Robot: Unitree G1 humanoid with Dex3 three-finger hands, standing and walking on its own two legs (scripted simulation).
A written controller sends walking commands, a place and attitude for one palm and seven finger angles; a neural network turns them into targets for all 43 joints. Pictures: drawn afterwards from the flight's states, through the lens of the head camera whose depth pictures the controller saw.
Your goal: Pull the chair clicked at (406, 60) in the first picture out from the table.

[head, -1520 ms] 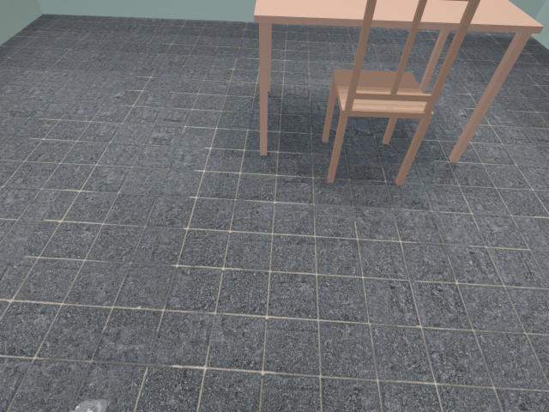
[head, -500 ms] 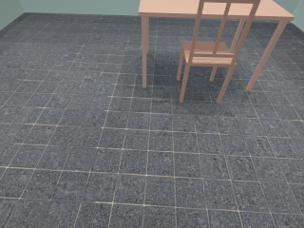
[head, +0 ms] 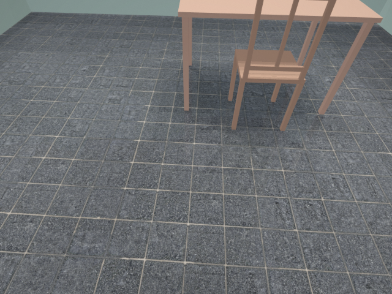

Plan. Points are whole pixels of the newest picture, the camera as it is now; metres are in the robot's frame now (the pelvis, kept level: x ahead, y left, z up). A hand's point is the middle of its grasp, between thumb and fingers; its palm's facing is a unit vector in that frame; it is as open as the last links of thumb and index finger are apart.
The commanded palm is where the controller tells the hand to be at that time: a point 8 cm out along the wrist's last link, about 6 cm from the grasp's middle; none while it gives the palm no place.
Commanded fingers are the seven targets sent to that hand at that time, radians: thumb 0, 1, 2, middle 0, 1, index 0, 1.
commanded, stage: walk to a spot facing it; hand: left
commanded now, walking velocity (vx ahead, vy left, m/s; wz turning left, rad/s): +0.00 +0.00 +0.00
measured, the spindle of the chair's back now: (285, 36) +1.39 -0.40 -0.07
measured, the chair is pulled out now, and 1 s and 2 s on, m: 0.00 0.00 0.00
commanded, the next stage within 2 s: none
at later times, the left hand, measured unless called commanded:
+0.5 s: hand out of the picture +0.05 +0.17 -0.18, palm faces -0.14 -0.96 -0.25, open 7.4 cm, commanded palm none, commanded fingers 0.00 0.90 0.90 -0.20 -0.30 -0.20 -0.30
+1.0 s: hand (131, 264) +0.22 +0.18 -0.17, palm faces -0.42 -0.89 -0.19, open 7.4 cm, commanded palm none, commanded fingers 0.00 0.90 0.90 -0.20 -0.30 -0.20 -0.30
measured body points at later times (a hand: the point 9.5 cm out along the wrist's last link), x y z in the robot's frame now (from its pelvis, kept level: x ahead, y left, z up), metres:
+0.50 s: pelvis -0.02 -0.02 -0.02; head +0.02 -0.04 +0.43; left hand +0.06 +0.22 -0.16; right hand +0.02 -0.28 -0.17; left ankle -0.02 +0.12 -0.68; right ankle -0.01 -0.11 -0.75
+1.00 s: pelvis +0.05 +0.02 +0.00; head +0.08 +0.05 +0.45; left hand +0.24 +0.23 -0.16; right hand -0.06 -0.21 -0.13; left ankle +0.01 +0.13 -0.75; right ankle +0.01 -0.14 -0.65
